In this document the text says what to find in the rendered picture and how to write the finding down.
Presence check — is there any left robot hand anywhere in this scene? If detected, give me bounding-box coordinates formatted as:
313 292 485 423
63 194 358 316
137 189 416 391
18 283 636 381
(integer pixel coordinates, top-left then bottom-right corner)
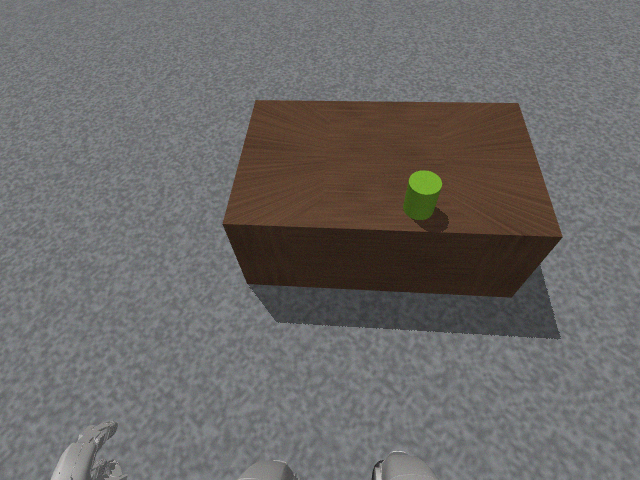
51 421 128 480

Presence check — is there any can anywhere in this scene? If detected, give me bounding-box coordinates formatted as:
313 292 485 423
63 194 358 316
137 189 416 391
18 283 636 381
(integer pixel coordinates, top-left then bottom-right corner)
403 170 442 220

